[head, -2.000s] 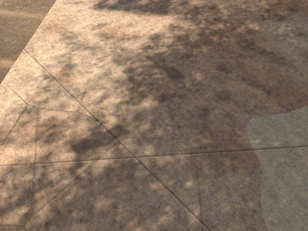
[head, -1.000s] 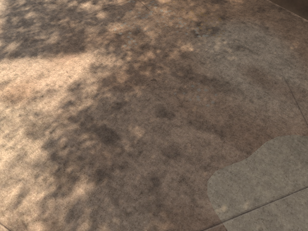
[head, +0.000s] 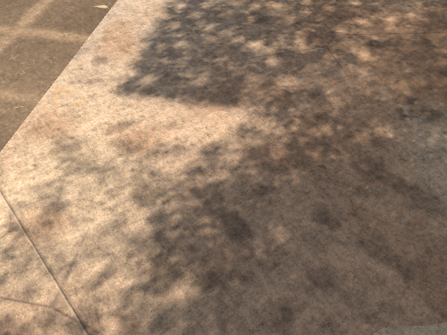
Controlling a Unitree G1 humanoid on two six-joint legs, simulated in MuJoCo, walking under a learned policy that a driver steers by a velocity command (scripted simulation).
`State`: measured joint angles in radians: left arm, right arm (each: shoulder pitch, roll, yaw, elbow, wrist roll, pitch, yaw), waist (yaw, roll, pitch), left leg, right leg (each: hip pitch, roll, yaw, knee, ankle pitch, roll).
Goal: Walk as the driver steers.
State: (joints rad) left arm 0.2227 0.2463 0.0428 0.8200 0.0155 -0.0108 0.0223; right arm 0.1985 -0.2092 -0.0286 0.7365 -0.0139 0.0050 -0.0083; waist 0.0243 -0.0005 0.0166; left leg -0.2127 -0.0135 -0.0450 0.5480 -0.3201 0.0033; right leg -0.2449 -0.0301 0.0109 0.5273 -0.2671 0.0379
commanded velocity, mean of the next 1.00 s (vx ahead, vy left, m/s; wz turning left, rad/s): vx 0.00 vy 0.00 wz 0.01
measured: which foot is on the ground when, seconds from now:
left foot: down 0.00-1.00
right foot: down 0.00-1.00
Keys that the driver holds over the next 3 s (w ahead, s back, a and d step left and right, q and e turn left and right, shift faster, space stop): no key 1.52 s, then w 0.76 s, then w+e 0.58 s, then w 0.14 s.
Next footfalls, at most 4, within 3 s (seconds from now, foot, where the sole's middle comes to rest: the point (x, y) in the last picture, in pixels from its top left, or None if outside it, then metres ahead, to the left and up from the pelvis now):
2.22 left None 0.43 0.10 -0.77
2.80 right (287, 275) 0.72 -0.16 -0.77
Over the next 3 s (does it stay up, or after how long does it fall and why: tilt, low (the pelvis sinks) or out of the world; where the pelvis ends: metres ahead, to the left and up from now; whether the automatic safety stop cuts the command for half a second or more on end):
stays up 0.68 -0.09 0.01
